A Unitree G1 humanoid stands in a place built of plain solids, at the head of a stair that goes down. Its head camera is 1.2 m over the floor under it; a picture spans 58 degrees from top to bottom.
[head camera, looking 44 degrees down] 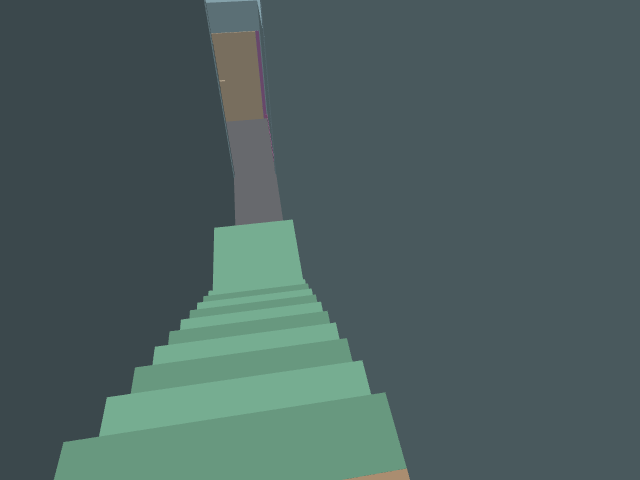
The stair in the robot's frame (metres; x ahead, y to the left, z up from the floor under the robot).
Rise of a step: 0.21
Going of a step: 0.23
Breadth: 0.99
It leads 9 degrees to the left of straight ahead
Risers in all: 10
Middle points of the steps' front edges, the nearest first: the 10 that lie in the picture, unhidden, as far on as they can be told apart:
0.53 0.25 0.00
0.76 0.29 -0.21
0.99 0.32 -0.42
1.22 0.36 -0.63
1.45 0.40 -0.84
1.68 0.43 -1.05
1.91 0.47 -1.26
2.14 0.51 -1.47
2.37 0.54 -1.68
2.60 0.58 -1.89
